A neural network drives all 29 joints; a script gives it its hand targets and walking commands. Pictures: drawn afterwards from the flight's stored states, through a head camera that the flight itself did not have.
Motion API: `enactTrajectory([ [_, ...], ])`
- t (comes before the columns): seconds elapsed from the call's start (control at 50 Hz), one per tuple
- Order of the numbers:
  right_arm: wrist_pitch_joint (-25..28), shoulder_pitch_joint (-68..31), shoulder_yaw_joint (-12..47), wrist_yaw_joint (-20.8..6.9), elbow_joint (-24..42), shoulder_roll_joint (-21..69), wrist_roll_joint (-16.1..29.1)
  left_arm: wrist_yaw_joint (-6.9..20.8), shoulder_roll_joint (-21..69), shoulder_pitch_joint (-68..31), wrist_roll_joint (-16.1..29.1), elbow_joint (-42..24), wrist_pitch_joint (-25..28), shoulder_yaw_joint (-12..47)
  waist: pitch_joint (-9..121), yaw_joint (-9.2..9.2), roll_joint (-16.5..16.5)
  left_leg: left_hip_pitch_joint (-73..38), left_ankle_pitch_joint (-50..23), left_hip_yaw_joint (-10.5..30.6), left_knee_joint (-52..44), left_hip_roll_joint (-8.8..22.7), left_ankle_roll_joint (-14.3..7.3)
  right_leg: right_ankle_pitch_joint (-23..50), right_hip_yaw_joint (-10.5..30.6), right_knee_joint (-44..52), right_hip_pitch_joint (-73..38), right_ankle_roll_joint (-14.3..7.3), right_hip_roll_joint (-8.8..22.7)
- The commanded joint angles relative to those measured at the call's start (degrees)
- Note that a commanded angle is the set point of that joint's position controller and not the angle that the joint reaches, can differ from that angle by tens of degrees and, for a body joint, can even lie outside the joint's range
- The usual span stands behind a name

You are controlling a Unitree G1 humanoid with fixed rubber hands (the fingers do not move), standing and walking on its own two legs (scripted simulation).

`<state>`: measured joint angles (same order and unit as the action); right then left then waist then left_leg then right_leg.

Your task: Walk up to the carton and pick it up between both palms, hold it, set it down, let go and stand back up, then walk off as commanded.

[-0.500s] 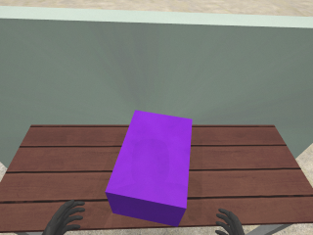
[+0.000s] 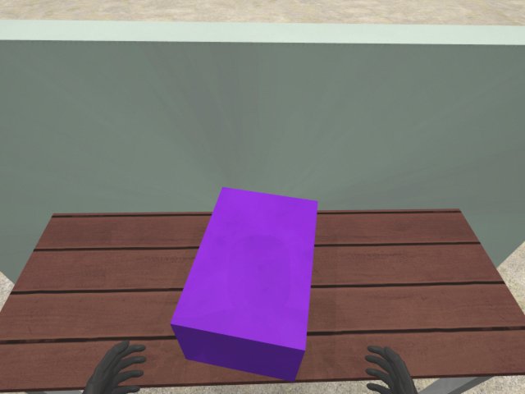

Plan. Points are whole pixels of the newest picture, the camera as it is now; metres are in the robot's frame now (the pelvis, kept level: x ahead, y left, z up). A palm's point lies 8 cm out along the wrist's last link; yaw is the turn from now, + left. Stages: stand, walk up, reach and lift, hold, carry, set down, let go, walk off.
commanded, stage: set down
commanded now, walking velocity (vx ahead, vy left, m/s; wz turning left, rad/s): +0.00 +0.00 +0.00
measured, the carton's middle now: (255, 276) +0.39 +0.00 -0.12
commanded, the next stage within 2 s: let go in 0.06 s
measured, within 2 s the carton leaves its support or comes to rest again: neither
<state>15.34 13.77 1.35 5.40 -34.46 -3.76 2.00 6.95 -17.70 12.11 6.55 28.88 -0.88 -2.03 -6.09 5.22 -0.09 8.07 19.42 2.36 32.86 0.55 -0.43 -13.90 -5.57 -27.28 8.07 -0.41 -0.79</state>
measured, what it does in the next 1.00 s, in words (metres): stands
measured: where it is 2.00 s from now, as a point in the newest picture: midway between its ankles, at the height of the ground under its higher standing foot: outside the picture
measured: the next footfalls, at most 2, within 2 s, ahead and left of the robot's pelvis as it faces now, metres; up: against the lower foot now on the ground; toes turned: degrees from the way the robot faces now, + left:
none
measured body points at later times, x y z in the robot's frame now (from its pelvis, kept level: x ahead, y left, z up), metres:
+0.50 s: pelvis +0.00 -0.01 +0.00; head +0.01 +0.00 +0.45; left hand +0.19 +0.23 -0.08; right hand +0.14 -0.23 -0.08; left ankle -0.01 +0.11 -0.73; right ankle +0.02 -0.11 -0.73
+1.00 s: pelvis +0.00 +0.00 +0.00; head +0.02 +0.00 +0.45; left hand +0.16 +0.25 -0.10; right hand +0.07 -0.30 -0.11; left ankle -0.01 +0.11 -0.73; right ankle +0.02 -0.11 -0.73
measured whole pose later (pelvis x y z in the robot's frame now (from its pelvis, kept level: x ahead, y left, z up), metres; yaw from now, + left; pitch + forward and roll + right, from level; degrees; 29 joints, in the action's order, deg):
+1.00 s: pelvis +0.00 +0.00 +0.00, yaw +0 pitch -3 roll -1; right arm 2.3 12.3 0.6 0.0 -49.4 -20.3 -1.7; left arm 0.5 -16.1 12.5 3.8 35.7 -1.7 -2.0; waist -6.1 5.2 -0.1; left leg 9.1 18.0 2.4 30.7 -0.5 -0.4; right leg -14.0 -5.6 -27.6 10.1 -0.9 0.3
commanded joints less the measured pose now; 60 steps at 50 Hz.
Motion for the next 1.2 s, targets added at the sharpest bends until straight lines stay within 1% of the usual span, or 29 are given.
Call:
enactTrajectory([
  [0.0, 1.57, -5.43, -5.01, -1.25, 4.31, -6.39, -2.46, -2.44, -2.57, -5.73, -1.22, -5.24, 0.78, 0.93, 5.6, -5.41, 6.6, 3.56, -16.55, -4.54, -12.84, 0.1, 3.74, 7.07, 3.38, 3.94, -5.92, -1.61, -0.84],
  [0.04, 1.37, -4.68, -3.76, -0.89, 6.22, -4.66, -2.15, -2.23, -4.33, -5.19, -1.03, -6.22, 1.0, 0.26, 5.47, -5.59, 4.48, 3.58, -15.93, -5.08, -12.19, -0.65, 3.08, 8.18, 4.08, 4.7, -6.2, -0.86, -0.11],
  [0.12, 1.05, -5.06, -4.1, -1.13, 5.67, -5.62, -2.92, -2.57, -3.67, -5.21, -1.02, -4.18, 0.32, 0.35, 6.24, -5.54, 3.43, 3.67, -15.02, -5.17, -12.39, -0.64, 2.82, 7.96, 4.2, 5.11, -5.65, -0.5, 0.23],
  [0.2, -0.02, -6.69, -5.02, -2.43, 3.38, -6.79, -2.81, -3.69, -1.83, -5.98, -2.21, -4.07, -0.93, 1.31, 4.1, -5.87, 6.42, 5.05, -12.57, -5.08, -13.34, 0.1, 3.26, 4.94, 3.73, 4.69, -4.29, -1.31, -0.17],
  [0.26, 0.59, -4.88, -4.92, -2.52, 5.92, -6.79, -3.65, -3.61, -2.97, -4.35, -1.57, -3.95, -0.63, 1.0, 5.86, -5.52, 3.08, 4.91, -13.66, -5.39, -13.14, -0.37, 2.51, 7.14, 4.11, 4.72, -4.8, -0.66, 0.1],
  [0.28, 0.23, -5.55, -5.49, -2.83, 4.66, -7.11, -3.55, -4.11, -2.44, -4.81, -2.29, -5.61, -0.99, 1.31, 5.73, -5.7, 4.88, 4.67, -14.56, -5.1, -13.5, -0.03, 2.96, 7.73, 3.79, 4.3, -5.26, -0.93, -0.36],
  [0.4, 0.09, -4.97, -5.55, -3.88, 2.88, -8.1, -3.69, -4.98, -2.1, -3.5, -3.56, -6.34, -1.74, 1.08, 5.28, -6.16, 6.08, 4.21, -15.61, -5.39, -13.35, -0.3, 3.27, 7.92, 3.73, 4.23, -4.81, -1.12, -0.46],
  [0.44, 0.42, -3.99, -5.73, -3.81, 5.53, -8.64, -3.78, -5.17, -2.23, -2.37, -2.85, -9.55, -1.56, 0.63, 7.78, -6.36, 5.0, 2.86, -18.24, -6.34, -13.1, -0.56, 3.19, 10.62, 4.14, 4.23, -5.74, -0.57, -0.5],
  [0.54, 0.43, -4.05, -5.22, -4.16, 5.38, -8.64, -3.42, -5.32, -2.2, -1.78, -3.11, -8.83, -1.77, 0.75, 7.32, -6.64, 3.69, 1.78, -20.28, -6.17, -12.51, -0.65, 3.06, 12.42, 4.4, 4.84, -4.31, -0.45, -0.51],
  [0.56, -5.54, -2.28, -7.17, -2.92, -2.7, -23.0, -6.01, -7.66, -9.31, -2.27, -9.64, -2.76, -0.08, -4.39, 11.18, -7.84, 2.48, 2.68, -23.23, 1.26, -6.72, 3.17, 1.01, 14.37, 7.59, 0.22, -1.24, -1.4, 5.42],
  [0.58, -8.1, -1.6, -7.53, -2.68, -2.3, -23.59, -5.82, -8.37, -11.33, -2.89, -9.22, -3.22, 0.0, -4.61, 10.1, -6.23, 3.31, 4.07, -17.95, 0.38, -6.63, 3.2, 0.91, 10.79, 7.11, 0.74, -1.96, -1.29, 6.52],
  [0.6, -9.78, -3.25, -6.61, -2.68, -2.41, -22.83, -5.57, -8.17, -10.21, -3.03, -9.15, -3.27, 0.72, -3.91, 8.76, -6.53, 3.9, 6.85, -14.21, 0.74, -7.29, 3.09, -0.06, 8.15, 7.22, 1.5, -1.99, -1.5, 6.36],
  [0.64, -11.37, -3.6, -5.9, -3.0, -2.92, -21.8, -5.49, -8.71, -10.46, -4.21, -9.41, -3.38, 1.17, -3.88, 4.13, -5.78, 1.45, 10.05, -5.3, 1.6, -8.9, 2.43, -0.02, 0.86, 8.16, 3.29, 0.43, -1.81, 6.29],
  [0.68, -11.8, -4.81, -4.88, -3.45, -4.27, -21.39, -4.98, -8.27, -10.03, -4.56, -9.63, -2.54, 1.69, -3.55, 7.47, -6.39, -0.75, 7.94, -4.13, 1.11, -8.53, 2.06, -0.46, -3.67, 10.3, 6.06, 1.03, -2.2, 7.47],
  [0.7, -11.66, -4.13, -4.34, -4.02, -5.43, -21.45, -5.12, -8.33, -10.45, -4.22, -10.04, -1.91, 1.89, -3.34, 7.39, -5.48, 1.04, 7.49, -3.46, 0.71, -8.59, 2.22, -0.38, -4.43, 10.78, 7.2, 1.43, -2.72, 7.83],
  [0.72, -11.49, -4.4, -4.3, -4.24, -6.03, -22.69, -5.28, -8.17, -10.68, -3.89, -9.53, -1.72, 2.23, -3.63, 6.93, -6.15, 1.9, 9.21, -3.39, 1.39, -9.11, 2.52, -0.68, -3.24, 10.84, 6.29, 0.0, -2.44, 7.73],
  [0.76, -11.9, -4.81, -3.72, -4.78, -7.42, -22.98, -5.31, -8.0, -12.36, -3.32, -9.67, -0.49, 2.51, -4.16, 6.92, -5.92, -0.37, 8.49, -4.82, 1.93, -9.32, 2.64, -1.03, -3.18, 9.71, 6.19, -0.62, -2.24, 6.81],
  [0.78, -11.69, -4.64, -3.92, -5.09, -8.35, -23.79, -4.7, -8.0, -10.93, -2.67, -9.53, 0.62, 2.67, -3.67, 9.77, -6.27, 2.45, 8.26, -5.3, 1.87, -8.94, 2.67, -1.03, 0.09, 9.94, 5.6, -2.55, -2.69, 7.75],
  [0.9, -11.6, -5.76, -3.33, -5.37, -12.21, -27.01, -4.42, -7.83, -11.68, -4.24, -8.63, 4.37, 2.83, -3.47, 10.11, -5.76, 0.13, 6.39, -12.78, 4.06, -9.6, 4.2, -1.48, 10.21, 9.26, 4.0, -4.74, -2.68, 8.28],
  [0.94, -12.04, -5.86, -3.28, -5.29, -12.57, -26.86, -3.69, -7.71, -11.48, -4.04, -8.56, 5.42, 2.86, -3.41, 11.8, -5.35, 1.5, 4.3, -15.11, 3.9, -9.32, 4.61, -1.46, 12.72, 8.69, 3.62, -4.83, -2.54, 7.98],
  [0.96, -12.21, -5.2, -3.03, -4.99, -12.89, -26.46, -3.69, -7.74, -11.92, -4.21, -8.68, 5.65, 2.98, -3.46, 11.74, -5.09, 3.37, 5.02, -15.88, 3.93, -9.19, 4.87, -1.36, 12.97, 8.79, 3.27, -5.86, -2.58, 8.57],
  [0.98, -12.49, -5.1, -3.03, -5.12, -13.6, -27.11, -3.5, -7.83, -12.59, -4.09, -8.35, 6.52, 3.05, -3.42, 12.08, -4.65, 1.61, 3.48, -15.4, 3.78, -9.35, 4.7, -1.3, 11.92, 9.01, 3.81, -4.35, -2.54, 8.2],
  [1.0, -12.47, -6.19, -3.38, -4.84, -13.77, -27.99, -4.05, -7.55, -11.62, -4.77, -8.38, 6.99, 3.0, -3.07, 11.15, -5.29, 3.88, 4.52, -14.94, 3.8, -9.21, 4.54, -1.35, 11.81, 8.88, 4.16, -5.03, -2.5, 8.45],
  [1.02, -12.81, -5.26, -3.4, -4.85, -13.77, -27.96, -3.72, -7.6, -12.41, -4.5, -8.2, 6.98, 3.05, -3.26, 10.27, -4.89, 1.78, 4.27, -14.17, 4.26, -10.41, 4.83, -1.22, 9.76, 8.72, 4.11, -3.76, -2.59, 7.76],
  [1.06, -12.48, -5.93, -3.16, -4.9, -14.53, -27.73, -3.78, -7.53, -11.06, -3.61, -8.11, 8.15, 3.12, -2.68, 10.66, -5.49, 1.38, 5.37, -13.82, 5.37, -11.17, 5.03, -1.5, 11.59, 8.27, 3.65, -5.85, -2.41, 8.12],
  [1.1, -12.76, -6.52, -2.7, -5.15, -14.81, -27.54, -3.46, -7.2, -11.42, -4.98, -8.26, 9.0, 3.32, -2.93, 11.68, -5.72, 2.75, 4.34, -15.57, 4.09, -10.25, 4.95, -1.25, 13.18, 8.91, 4.54, -6.18, -2.52, 8.29],
  [1.12, -12.58, -7.03, -2.5, -5.25, -14.57, -26.54, -3.27, -7.32, -11.82, -5.13, -8.33, 9.03, 3.24, -3.12, 12.06, -4.94, 1.13, 4.62, -14.03, 4.93, -10.87, 5.04, -1.62, 13.36, 8.47, 3.92, -6.35, -2.51, 8.1],
  [1.14, -12.69, -7.62, -2.61, -5.17, -14.94, -26.8, -3.99, -7.27, -12.48, -4.23, -8.27, 9.92, 3.07, -3.4, 10.44, -5.94, 1.84, 4.93, -14.43, 4.62, -10.28, 5.13, -1.61, 12.24, 8.74, 4.77, -5.28, -2.27, 8.34],
  [1.18, -12.94, -8.37, -2.39, -4.89, -15.1, -26.49, -3.7, -7.19, -11.94, -3.97, -8.12, 10.87, 3.17, -3.01, 12.27, -5.87, 2.4, 4.15, -13.66, 4.92, -11.42, 5.16, -1.59, 10.58, 9.04, 4.19, -5.72, -2.67, 8.5],
])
